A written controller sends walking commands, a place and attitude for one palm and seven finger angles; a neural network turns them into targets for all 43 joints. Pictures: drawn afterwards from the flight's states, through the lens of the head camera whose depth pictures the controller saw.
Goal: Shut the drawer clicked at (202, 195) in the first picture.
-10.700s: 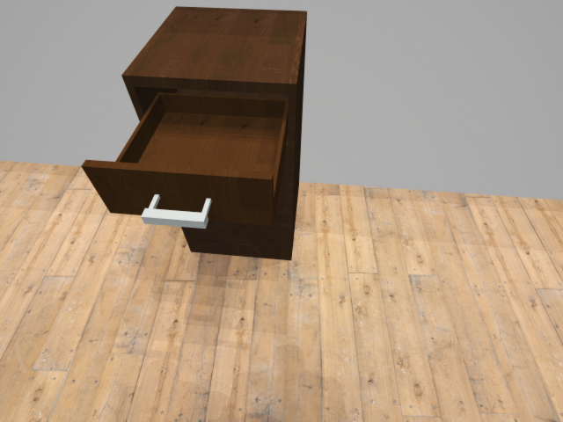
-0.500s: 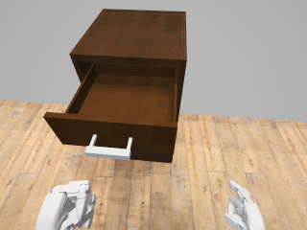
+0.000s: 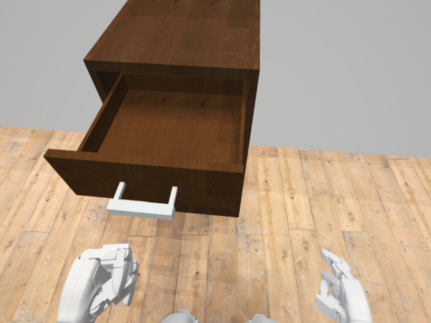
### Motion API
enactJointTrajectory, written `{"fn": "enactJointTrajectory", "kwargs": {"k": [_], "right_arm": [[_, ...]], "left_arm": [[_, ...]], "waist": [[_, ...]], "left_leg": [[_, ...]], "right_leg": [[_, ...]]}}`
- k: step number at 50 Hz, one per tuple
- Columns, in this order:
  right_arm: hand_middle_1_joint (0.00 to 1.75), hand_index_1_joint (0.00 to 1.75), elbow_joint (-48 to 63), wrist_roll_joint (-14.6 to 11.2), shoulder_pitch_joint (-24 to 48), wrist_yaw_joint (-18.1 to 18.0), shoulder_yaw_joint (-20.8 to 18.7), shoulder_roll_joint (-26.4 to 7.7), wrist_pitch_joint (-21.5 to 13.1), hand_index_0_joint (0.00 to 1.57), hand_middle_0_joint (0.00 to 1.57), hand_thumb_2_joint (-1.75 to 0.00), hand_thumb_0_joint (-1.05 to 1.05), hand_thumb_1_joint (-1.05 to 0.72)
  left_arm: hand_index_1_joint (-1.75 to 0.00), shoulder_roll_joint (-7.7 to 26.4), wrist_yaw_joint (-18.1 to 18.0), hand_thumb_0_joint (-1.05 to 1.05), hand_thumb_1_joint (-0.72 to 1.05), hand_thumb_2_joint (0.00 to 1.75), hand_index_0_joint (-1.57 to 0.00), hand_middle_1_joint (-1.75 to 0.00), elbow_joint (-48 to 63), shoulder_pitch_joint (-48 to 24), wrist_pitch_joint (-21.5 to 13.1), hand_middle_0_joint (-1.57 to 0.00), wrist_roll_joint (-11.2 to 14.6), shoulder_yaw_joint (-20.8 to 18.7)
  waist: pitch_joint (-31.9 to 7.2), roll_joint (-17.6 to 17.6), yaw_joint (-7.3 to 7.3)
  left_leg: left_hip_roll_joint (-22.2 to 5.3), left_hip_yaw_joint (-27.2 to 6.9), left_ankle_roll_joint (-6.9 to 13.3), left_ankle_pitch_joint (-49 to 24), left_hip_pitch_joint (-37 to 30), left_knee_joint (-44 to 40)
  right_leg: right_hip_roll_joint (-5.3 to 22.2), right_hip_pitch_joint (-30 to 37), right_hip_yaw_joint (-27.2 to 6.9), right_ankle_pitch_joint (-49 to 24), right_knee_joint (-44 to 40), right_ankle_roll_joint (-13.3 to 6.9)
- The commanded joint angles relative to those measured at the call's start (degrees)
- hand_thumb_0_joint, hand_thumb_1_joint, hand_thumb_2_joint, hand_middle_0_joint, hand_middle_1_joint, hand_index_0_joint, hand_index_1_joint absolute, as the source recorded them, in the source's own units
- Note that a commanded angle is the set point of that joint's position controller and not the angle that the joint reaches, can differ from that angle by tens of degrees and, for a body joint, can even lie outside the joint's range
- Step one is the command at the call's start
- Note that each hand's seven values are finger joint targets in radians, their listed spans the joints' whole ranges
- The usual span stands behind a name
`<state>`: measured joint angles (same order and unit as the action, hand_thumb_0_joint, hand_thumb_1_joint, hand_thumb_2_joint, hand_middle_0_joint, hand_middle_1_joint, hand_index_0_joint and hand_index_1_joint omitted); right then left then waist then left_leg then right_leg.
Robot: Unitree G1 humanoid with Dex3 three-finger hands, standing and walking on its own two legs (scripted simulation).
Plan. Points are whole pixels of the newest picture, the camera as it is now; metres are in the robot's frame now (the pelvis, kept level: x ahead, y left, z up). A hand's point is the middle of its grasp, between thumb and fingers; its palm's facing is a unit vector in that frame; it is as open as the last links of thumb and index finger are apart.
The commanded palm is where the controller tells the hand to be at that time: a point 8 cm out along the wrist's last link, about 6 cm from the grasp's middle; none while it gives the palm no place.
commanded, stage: bring the fist close to the handle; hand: left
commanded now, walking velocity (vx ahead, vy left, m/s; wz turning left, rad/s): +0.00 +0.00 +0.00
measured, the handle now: (144, 199) +0.35 +0.17 +0.00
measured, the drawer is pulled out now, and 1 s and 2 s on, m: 0.28 0.28 0.23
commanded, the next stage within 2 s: push the drawer shut in 1.04 s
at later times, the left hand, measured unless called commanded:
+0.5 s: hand (148, 267) +0.22 +0.13 +0.01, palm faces -0.08 -1.00 -0.05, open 3.3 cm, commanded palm +0.20 +0.19 +0.01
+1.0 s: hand (150, 261) +0.23 +0.13 +0.00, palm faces -0.09 -1.00 -0.03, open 3.3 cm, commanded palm +0.21 +0.19 +0.00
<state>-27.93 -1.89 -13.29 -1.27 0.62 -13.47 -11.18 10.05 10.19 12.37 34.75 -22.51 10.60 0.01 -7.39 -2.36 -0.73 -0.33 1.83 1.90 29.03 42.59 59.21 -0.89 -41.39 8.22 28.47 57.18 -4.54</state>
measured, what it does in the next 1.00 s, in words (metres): stands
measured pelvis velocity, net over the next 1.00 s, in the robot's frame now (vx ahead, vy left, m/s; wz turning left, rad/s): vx -0.01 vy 0.01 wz -0.02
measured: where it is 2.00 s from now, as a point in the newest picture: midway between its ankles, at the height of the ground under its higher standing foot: outside the picture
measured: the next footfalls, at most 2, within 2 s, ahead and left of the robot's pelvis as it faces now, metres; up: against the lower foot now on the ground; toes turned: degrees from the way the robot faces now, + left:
none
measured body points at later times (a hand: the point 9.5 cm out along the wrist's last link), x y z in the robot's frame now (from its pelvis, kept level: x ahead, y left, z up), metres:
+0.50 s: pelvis -0.01 +0.00 -0.03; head +0.07 -0.01 +0.41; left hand +0.22 +0.18 +0.02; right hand +0.17 -0.23 -0.12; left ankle +0.00 +0.10 -0.67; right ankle +0.00 -0.07 -0.67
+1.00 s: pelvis -0.01 +0.01 -0.04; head +0.08 +0.01 +0.40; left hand +0.23 +0.19 +0.00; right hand +0.16 -0.23 -0.13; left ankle +0.00 +0.10 -0.67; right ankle +0.00 -0.07 -0.67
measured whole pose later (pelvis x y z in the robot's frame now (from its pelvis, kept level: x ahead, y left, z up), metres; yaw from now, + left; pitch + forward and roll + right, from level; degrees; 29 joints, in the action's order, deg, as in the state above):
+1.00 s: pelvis -0.01 +0.01 -0.04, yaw -1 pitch +20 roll -1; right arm -27.2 -1.0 -12.8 0.1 1.0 -14.1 -6.1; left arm 9.5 5.8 0.4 19.3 -24.1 8.7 1.5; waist -9.9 -2.2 -1.7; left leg -0.5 2.7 2.9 32.4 57.6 70.4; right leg -0.2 -56.7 7.7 31.5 68.5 -4.2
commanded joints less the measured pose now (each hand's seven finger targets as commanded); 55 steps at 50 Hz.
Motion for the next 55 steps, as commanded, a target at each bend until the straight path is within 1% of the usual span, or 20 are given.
{"fn": "enactJointTrajectory", "kwargs": {"k": [1,3,5,7,12,20,21,25,26,27,28,30,36,37,40,41,44,48,52,55], "right_arm": [[0.3,0.3,9.2,0.1,3.1,-0.6,-3.0,-6.1,-2.9,0.2,0.2,-0.9,0.0,-0.9],[0.3,0.3,9.4,0.2,3.0,-0.5,-3.2,-5.9,-2.5,0.2,0.2,-0.9,0.0,-0.9],[0.3,0.3,9.3,0.2,3.3,-0.4,-3.2,-5.9,-2.2,0.2,0.2,-0.9,0.0,-0.9],[0.3,0.3,9.2,0.4,3.2,-0.1,-3.2,-5.6,-2.2,0.2,0.2,-0.9,0.0,-0.9],[0.3,0.3,8.9,0.7,3.0,0.1,-3.3,-6.2,-1.7,0.2,0.2,-0.9,0.0,-0.9],[0.3,0.3,8.9,1.1,3.0,0.0,-3.0,-6.8,-1.1,0.2,0.2,-0.9,0.0,-0.9],[0.3,0.3,9.1,1.2,2.8,0.1,-2.8,-6.7,-1.0,0.2,0.2,-0.9,0.0,-0.9],[0.3,0.3,8.6,1.1,2.5,0.1,-2.8,-7.1,-0.5,0.2,0.2,-0.9,0.0,-0.9],[0.3,0.3,8.7,1.2,2.5,0.3,-2.7,-7.0,-0.5,0.2,0.2,-0.9,0.0,-0.9],[0.3,0.3,8.7,1.1,2.3,0.3,-2.8,-7.1,-0.2,0.2,0.2,-0.9,0.0,-0.9],[0.3,0.3,8.9,1.0,2.5,0.4,-2.7,-7.1,0.0,0.2,0.2,-0.9,0.0,-0.9],[0.3,0.3,8.4,1.0,2.7,0.3,-2.6,-7.5,0.3,0.2,0.2,-0.9,0.0,-0.9],[0.3,0.3,9.5,1.0,2.3,0.5,-2.6,-7.3,0.9,0.2,0.2,-0.9,0.0,-0.9],[0.3,0.3,9.3,1.0,2.2,0.5,-2.6,-7.2,0.9,0.2,0.2,-0.9,0.0,-0.9],[0.3,0.3,8.8,1.1,2.0,0.5,-2.6,-7.3,1.3,0.2,0.2,-0.9,0.0,-0.9],[0.3,0.3,9.0,1.1,2.1,0.7,-2.5,-7.2,1.2,0.2,0.2,-0.9,0.0,-0.9],[0.3,0.3,8.9,1.0,2.0,0.8,-2.6,-7.6,1.6,0.2,0.2,-0.9,0.0,-0.9],[0.3,0.3,9.8,0.8,2.1,0.7,-2.7,-7.7,2.0,0.2,0.2,-0.9,0.0,-0.9],[0.3,0.3,10.1,1.1,2.0,0.6,-2.7,-7.2,2.1,0.2,0.2,-0.9,0.0,-0.9],[0.3,0.3,9.9,1.3,2.2,0.6,-2.5,-7.2,2.2,0.2,0.2,-0.9,0.0,-0.9]], "left_arm": [[-1.6,3.9,-0.4,0.0,0.9,0.9,-1.4,-1.6,9.1,0.3,-3.4,-1.4,0.8,-3.7],[-1.6,3.7,-0.8,0.0,0.9,0.9,-1.4,-1.6,9.5,1.0,-3.6,-1.4,1.0,-4.0],[-1.6,4.4,-1.5,0.0,0.9,0.9,-1.4,-1.6,9.3,-0.4,-3.9,-1.4,0.6,-4.5],[-1.6,3.0,-1.9,0.0,0.9,0.9,-1.4,-1.6,9.1,-0.3,-4.6,-1.4,0.4,-3.1],[-1.6,2.0,-2.1,0.0,0.9,0.9,-1.4,-1.6,6.0,-3.2,-6.2,-1.4,-0.5,-1.1],[-1.6,4.4,-3.7,0.0,0.9,0.9,-1.4,-1.6,5.1,-11.6,-7.4,-1.4,-1.3,-2.9],[-1.6,3.4,-3.9,0.0,0.9,0.9,-1.4,-1.6,4.8,-11.9,-7.3,-1.4,-1.2,-2.0],[-1.6,4.6,-4.2,0.0,0.9,0.9,-1.4,-1.6,1.5,-14.1,-6.5,-1.4,-1.1,-3.5],[-1.6,3.1,-4.0,0.0,0.9,0.9,-1.4,-1.6,1.5,-15.0,-6.4,-1.4,-1.0,-2.2],[-1.6,4.0,-4.0,0.0,0.9,0.9,-1.4,-1.6,0.1,-14.3,-6.0,-1.4,-1.0,-3.1],[-1.6,2.7,-3.6,0.0,0.9,0.9,-1.4,-1.6,-0.8,-14.6,-5.5,-1.4,-0.8,-1.9],[-1.6,3.7,-3.4,0.0,0.9,0.9,-1.4,-1.6,-2.6,-17.0,-4.9,-1.4,-1.1,-2.2],[-1.6,4.9,-4.0,0.0,0.9,0.9,-1.4,-1.6,1.3,-18.4,-5.8,-1.4,-0.7,-3.1],[-1.6,5.5,-4.5,0.0,0.9,0.9,-1.4,-1.6,2.3,-18.8,-6.1,-1.4,-0.7,-3.7],[-1.6,5.0,-5.6,0.0,0.9,0.9,-1.4,-1.6,1.0,-18.2,-6.2,-1.4,-0.8,-3.6],[-1.6,3.1,-5.5,0.0,0.9,0.9,-1.4,-1.6,0.7,-18.0,-6.2,-1.4,-1.0,-1.5],[-1.6,2.4,-5.0,0.0,0.9,0.9,-1.4,-1.6,-1.8,-17.4,-5.4,-1.4,-1.2,-0.3],[-1.6,2.8,-4.3,0.0,0.9,0.9,-1.4,-1.6,-0.6,-17.1,-5.0,-1.4,-1.6,0.1],[-1.6,4.5,-5.5,0.0,0.9,0.9,-1.4,-1.6,3.3,-15.4,-6.0,-1.4,-1.5,-1.9],[-1.6,3.8,-6.5,0.0,0.9,0.9,-1.4,-1.6,2.8,-16.6,-6.7,-1.4,-1.8,-1.2]], "waist": [[-9.3,3.6,-0.42],[-11.3,3.7,0.08],[-11.4,2.2,0.1],[-11.6,1.5,-0.08],[-10.2,4.1,-1.47],[-14.5,1.3,-1.14],[-15.0,0.7,-1.05],[-16.5,2.9,-1.13],[-17.3,2.1,-1.18],[-17.3,2.8,-0.85],[-16.8,2.7,-1.1],[-15.5,3.2,-1.63],[-19.3,1.7,-0.37],[-19.4,0.6,-0.19],[-18.2,1.8,-0.78],[-17.4,1.6,-1.27],[-15.6,3.0,-1.93],[-16.6,3.3,-1.59],[-18.9,0.4,-0.31],[-16.3,2.0,-1.42]], "left_leg": [[0.6,-3.4,0.0,-15.2,-1.6,-5.5],[0.7,-3.3,-0.1,-16.9,-1.6,-5.3],[0.6,-3.3,-0.1,-17.4,-1.2,-4.8],[0.6,-3.3,-0.2,-17.8,-1.0,-4.2],[0.3,-3.6,-0.1,-14.9,2.6,-1.9],[0.2,-3.8,0.0,-12.3,5.4,1.2],[0.3,-3.7,-0.1,-12.4,5.4,1.3],[0.3,-3.7,0.0,-12.5,7.6,2.7],[0.3,-3.6,0.0,-12.9,7.5,2.8],[0.3,-3.6,-0.1,-12.7,7.9,2.8],[0.5,-3.5,-0.1,-12.4,8.5,2.9],[0.3,-3.6,0.0,-12.0,9.7,3.6],[0.4,-3.5,0.1,-13.3,8.0,3.0],[0.4,-3.6,-0.1,-13.6,7.2,2.5],[0.3,-4.0,0.0,-13.7,7.3,2.5],[0.3,-4.0,0.0,-13.5,7.0,2.5],[0.3,-4.1,-0.1,-11.1,8.4,2.6],[0.4,-4.1,0.1,-11.3,7.7,2.2],[0.3,-4.4,-0.2,-14.5,5.0,1.7],[0.2,-4.7,-0.2,-13.2,6.3,2.3]], "right_leg": [[1.8,8.6,-9.2,-16.1,-9.2,3.6],[1.9,10.0,-8.9,-19.6,-8.1,3.6],[1.8,9.2,-8.7,-19.9,-7.2,3.4],[1.7,8.1,-8.4,-20.4,-6.2,3.4],[1.4,3.5,-8.3,-16.3,-4.5,3.4],[1.1,-0.4,-8.8,-10.9,-1.4,2.8],[1.2,-0.4,-8.8,-11.0,-1.1,2.7],[1.2,0.2,-9.4,-11.7,-0.6,3.0],[1.3,0.1,-9.2,-12.7,0.0,3.0],[1.3,0.3,-9.2,-12.7,0.1,3.0],[1.4,0.2,-9.3,-12.6,-0.1,3.1],[1.3,-1.2,-9.5,-12.0,0.2,3.1],[1.4,0.8,-9.4,-13.3,0.7,2.9],[1.3,0.6,-8.9,-13.5,0.9,2.8],[1.0,-0.6,-8.3,-13.4,0.9,2.8],[1.0,-1.5,-8.0,-13.5,1.0,2.9],[1.1,-2.6,-8.0,-11.0,0.4,3.1],[1.1,-2.0,-8.0,-11.2,0.5,2.9],[0.9,-1.7,-7.1,-13.7,1.7,2.5],[0.7,-3.8,-6.8,-12.1,1.7,2.6]]}}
